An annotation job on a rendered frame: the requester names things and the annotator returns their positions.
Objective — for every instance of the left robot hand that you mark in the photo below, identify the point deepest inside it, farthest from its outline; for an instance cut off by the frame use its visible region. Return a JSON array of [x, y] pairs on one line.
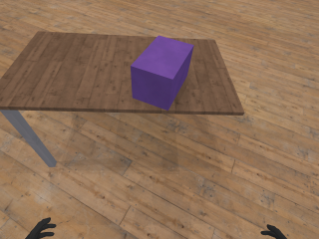
[[42, 225]]

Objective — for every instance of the carton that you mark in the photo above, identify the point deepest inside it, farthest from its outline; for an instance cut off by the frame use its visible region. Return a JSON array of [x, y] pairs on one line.
[[159, 72]]

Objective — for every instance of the table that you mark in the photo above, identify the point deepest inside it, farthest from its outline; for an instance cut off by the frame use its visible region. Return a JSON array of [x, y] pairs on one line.
[[82, 72]]

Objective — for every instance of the right robot hand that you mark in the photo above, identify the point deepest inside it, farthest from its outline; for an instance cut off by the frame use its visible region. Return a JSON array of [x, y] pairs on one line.
[[274, 232]]

